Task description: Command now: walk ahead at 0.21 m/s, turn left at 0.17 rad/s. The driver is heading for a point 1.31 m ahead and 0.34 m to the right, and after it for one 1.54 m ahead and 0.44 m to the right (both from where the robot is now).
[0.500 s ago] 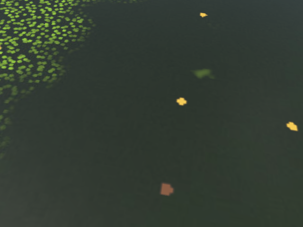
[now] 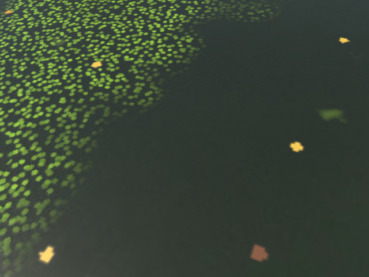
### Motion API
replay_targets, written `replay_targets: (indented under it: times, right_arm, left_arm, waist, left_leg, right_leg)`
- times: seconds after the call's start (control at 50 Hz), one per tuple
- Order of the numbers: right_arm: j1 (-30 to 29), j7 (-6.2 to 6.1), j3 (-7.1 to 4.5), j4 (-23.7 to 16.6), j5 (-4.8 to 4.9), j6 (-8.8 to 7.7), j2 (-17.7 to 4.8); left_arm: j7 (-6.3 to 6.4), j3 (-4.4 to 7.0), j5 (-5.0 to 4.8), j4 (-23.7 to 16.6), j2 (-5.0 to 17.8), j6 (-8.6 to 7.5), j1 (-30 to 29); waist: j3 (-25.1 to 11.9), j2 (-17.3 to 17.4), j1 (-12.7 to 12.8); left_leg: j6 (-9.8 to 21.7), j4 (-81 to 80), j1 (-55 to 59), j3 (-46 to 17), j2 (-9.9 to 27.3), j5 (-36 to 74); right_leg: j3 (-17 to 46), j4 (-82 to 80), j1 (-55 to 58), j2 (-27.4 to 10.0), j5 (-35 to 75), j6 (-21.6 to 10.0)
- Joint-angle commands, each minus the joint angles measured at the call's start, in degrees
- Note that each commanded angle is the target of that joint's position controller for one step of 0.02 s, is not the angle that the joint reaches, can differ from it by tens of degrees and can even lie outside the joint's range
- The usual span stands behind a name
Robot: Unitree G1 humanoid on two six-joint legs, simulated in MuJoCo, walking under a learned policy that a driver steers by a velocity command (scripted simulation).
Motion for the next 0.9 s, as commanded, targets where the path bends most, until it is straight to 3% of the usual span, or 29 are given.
replay_targets:
  times: [0.02, 0.06, 0.1, 0.12, 0.14, 0.16, 0.18, 0.2, 0.22, 0.24, 0.28, 0.4, 0.48, 0.52, 0.56, 0.58, 0.6, 0.62, 0.64, 0.66, 0.68, 0.7, 0.74, 0.78, 0.9]
  right_arm:
    - [-3.8, 0.30, -0.01, -3.8, -0.38, -1.63, -3.3]
    - [-3.5, 0.10, 0.59, -3.1, -0.17, -2.58, -2.5]
    - [1.0, -0.37, 1.04, -0.8, 0.02, -3.65, -1.3]
    - [4.6, -0.90, 1.00, 0.9, -0.13, -4.28, -1.5]
    - [9.8, -1.58, 0.57, 2.4, -0.50, -5.13, -3.8]
    - [15.0, -2.31, -0.41, 2.3, -0.84, -5.73, -9.4]
    - [14.6, -2.72, -1.67, 3.3, -0.78, -5.93, -12.8]
    - [11.0, -2.77, -0.77, 3.1, -0.68, -6.33, -9.2]
    - [7.5, -2.65, 0.11, 2.4, -0.31, -6.94, -6.1]
    - [5.5, -2.65, 0.52, 1.9, -0.22, -7.43, -4.6]
    - [6.2, -2.73, 1.05, 2.3, -0.08, -8.42, -3.0]
    - [10.1, -2.08, 1.56, 5.5, 0.08, -9.35, -1.9]
    - [12.5, -2.77, 1.62, 7.8, 0.37, -9.48, -3.3]
    - [12.3, -3.25, 1.51, 8.5, 0.23, -9.37, -4.7]
    - [11.3, -3.97, 1.00, 8.6, -0.22, -8.59, -6.8]
    - [10.9, -4.04, 0.77, 8.2, -0.25, -8.18, -7.6]
    - [9.8, -3.74, 0.77, 7.3, -0.10, -8.20, -7.8]
    - [12.9, -2.37, 2.32, 4.1, 0.66, -8.73, -0.3]
    - [9.4, -1.95, 1.37, 2.0, 0.64, -9.34, -4.2]
    - [3.6, -1.68, 1.26, 0.3, 0.49, -9.92, -4.9]
    - [3.3, -1.58, 1.63, -0.2, 0.65, -10.54, -4.4]
    - [3.6, -1.68, 1.59, 0.4, 0.18, -10.32, -3.9]
    - [6.3, -1.46, 1.86, 0.7, -1.45, -8.01, -2.9]
    - [5.8, -1.14, 1.94, -0.1, -1.83, -6.43, -2.0]
    - [-8.2, -0.81, 1.96, -5.4, -1.35, -5.98, -2.0]
  left_arm:
    - [-0.59, 3.14, 0.28, -0.4, 10.4, -0.65, 3.4]
    - [-1.09, 3.57, 0.33, 0.5, 11.0, -0.67, 3.8]
    - [-1.31, 3.85, -0.37, 1.1, 11.0, -0.27, 2.4]
    - [-1.24, 3.71, -0.60, 1.3, 9.9, -0.28, 2.0]
    - [-1.33, 2.87, -0.57, 0.3, 6.9, -0.70, 0.5]
    - [-1.68, 1.16, -0.97, -2.6, 0.9, -1.38, -2.0]
    - [-1.26, 2.35, -0.10, -3.7, 6.3, -1.61, -6.1]
    - [-1.68, 3.21, -0.45, -2.9, 8.3, -1.72, -5.3]
    - [-2.38, 3.37, -0.86, -0.7, 8.2, -1.91, -1.9]
    - [-2.77, 3.55, -0.78, 1.0, 8.2, -1.81, 0.5]
    - [-3.27, 3.40, 0.34, 2.6, 7.0, -1.38, 1.4]
    - [-4.34, 2.16, 0.64, -1.0, 3.7, -1.03, -8.3]
    - [-5.41, 0.73, 0.73, -4.4, 1.9, -1.11, -15.4]
    - [-5.02, 0.88, 0.68, -4.4, 2.7, -1.03, -13.3]
    - [-4.43, 1.80, 0.86, -2.0, 4.9, -1.21, -4.5]
    - [-4.02, 2.74, 1.01, 0.4, 6.7, -1.62, 3.2]
    - [-3.17, 4.11, 1.57, 3.0, 9.6, -1.87, 11.6]
    - [-2.08, 5.87, 1.83, 2.5, 16.0, -1.45, 12.2]
    - [-2.30, 6.31, -0.37, 1.7, 16.7, -1.09, 11.6]
    - [-1.93, 6.09, -0.94, 2.5, 15.1, -0.91, 8.3]
    - [-1.66, 5.36, -1.07, 2.5, 12.2, -1.00, 5.6]
    - [-1.55, 4.79, -0.88, 2.3, 10.0, -1.36, 3.0]
    - [-1.36, 4.02, -1.13, 2.1, 8.2, -2.20, 0.7]
    - [-1.57, 4.18, -1.31, 2.6, 8.9, -3.25, 1.9]
    - [-1.31, 4.63, -1.44, 3.9, 10.0, -3.28, 8.8]
  waist:
    - [0.0, -11.8, 1.8]
    - [0.6, -11.2, 1.3]
    - [1.3, -9.2, -2.0]
    - [1.1, -7.0, -3.9]
    - [-0.5, -1.6, -6.3]
    - [-3.9, 11.3, -8.7]
    - [5.5, 7.7, -9.3]
    - [9.5, 3.7, -6.3]
    - [9.3, 3.8, -3.8]
    - [7.6, 4.1, -2.3]
    - [4.4, 3.4, -2.1]
    - [6.4, 3.0, -3.6]
    - [6.8, 2.7, -4.8]
    - [3.9, 3.6, -3.1]
    - [-2.3, 5.2, 1.4]
    - [-7.1, 5.0, 4.6]
    - [-11.3, 2.0, 8.9]
    - [-17.0, -12.3, 4.8]
    - [-22.4, -9.3, 5.8]
    - [-13.1, -4.9, 4.9]
    - [-6.1, -2.2, 2.6]
    - [-2.3, 0.3, 0.1]
    - [-1.4, -1.0, -3.2]
    - [-1.8, -2.0, -3.7]
    - [0.7, -4.7, 1.3]
  left_leg:
    - [1.3, -8.8, -4.5, 4.5, 1.0, -1.9]
    - [3.0, -15.6, 1.7, 6.8, 1.0, -2.8]
    - [5.4, -28.0, 13.1, 9.2, 0.4, 6.6]
    - [6.4, -32.0, 21.3, 8.8, 0.1, 9.3]
    - [7.5, -34.7, 32.0, 0.3, 6.6, 4.2]
    - [10.5, -42.6, 37.0, -21.3, 22.8, -15.2]
    - [15.2, -47.0, 25.4, -29.1, 28.0, -20.1]
    - [14.9, -46.8, 22.6, -24.4, 25.1, -18.2]
    - [12.5, -46.9, 22.2, -18.2, 21.7, -11.5]
    - [10.5, -47.0, 22.8, -12.1, 19.1, -3.0]
    - [9.5, -45.4, 23.1, -3.8, 16.5, 12.1]
    - [9.4, -44.7, 20.6, 7.6, 14.9, 33.3]
    - [8.3, -43.3, 22.0, 11.9, 16.1, 44.7]
    - [7.1, -37.0, 25.3, 14.0, 16.8, 63.7]
    - [6.7, -22.6, 27.0, 15.5, 17.9, 78.8]
    - [6.7, -11.7, 23.7, 15.7, 18.0, 75.0]
    - [6.1, 3.2, 13.9, 16.6, 16.2, 60.9]
    - [3.5, 25.7, -9.0, 16.2, 7.5, 10.5]
    - [3.5, 35.9, -18.3, 4.5, 1.3, -4.2]
    - [4.0, 33.8, -22.9, 1.2, 5.6, 2.9]
    - [3.9, 28.4, -21.2, 2.4, 7.9, 7.1]
    - [3.4, 23.5, -18.0, 2.6, 9.7, 7.9]
    - [1.5, 18.5, -11.9, 2.8, 10.9, 7.3]
    - [0.0, 14.6, -11.6, 4.2, 11.0, 8.3]
    - [-2.2, -1.9, -19.6, 5.2, 10.3, 22.4]
  right_leg:
    - [16.3, -12.5, 5.7, -13.1, -15.2, -9.2]
    - [15.2, -12.0, 1.9, -12.8, -14.6, -9.5]
    - [12.5, -9.2, -5.2, -10.8, -15.1, -8.5]
    - [11.0, -5.5, -11.3, -9.2, -16.7, -7.1]
    - [8.4, 2.5, -21.6, -6.2, -18.9, -4.7]
    - [0.0, 20.7, -30.3, 0.9, -20.9, -1.8]
    - [2.7, 27.6, -36.5, 1.6, -18.2, -2.2]
    - [7.2, 31.5, -36.6, -0.6, -13.0, -2.7]
    - [8.1, 32.4, -35.2, -0.9, -8.9, -2.5]
    - [7.7, 33.2, -33.6, -1.1, -5.8, -1.8]
    - [5.7, 37.5, -32.0, -1.1, -1.6, -0.5]
    - [0.7, 31.0, -34.2, -1.6, 6.5, 1.6]
    - [-6.0, 17.6, -28.0, -1.3, 8.2, -0.6]
    - [-8.6, 14.1, -21.8, 1.7, 5.4, -3.3]
    - [-9.3, 13.5, -12.1, 5.1, 0.3, -6.1]
    - [-7.6, 10.8, -2.2, 6.3, -0.2, -7.8]
    - [-2.1, 7.0, 11.4, 3.4, -2.1, -10.2]
    - [25.3, 5.6, 28.9, -14.5, -7.2, -17.6]
    - [47.1, -3.4, 31.7, -20.5, -6.1, -22.7]
    - [37.5, -5.7, 24.8, -18.1, -5.2, -20.1]
    - [30.8, -7.4, 15.2, -16.6, -0.2, -18.1]
    - [25.7, -8.5, 8.0, -13.4, 5.6, -15.7]
    - [19.0, -10.0, 0.1, -9.0, 13.1, -14.4]
    - [16.4, -10.5, -2.4, -7.0, 16.6, -14.4]
    - [17.5, -11.0, 1.6, -4.8, 15.1, -11.0]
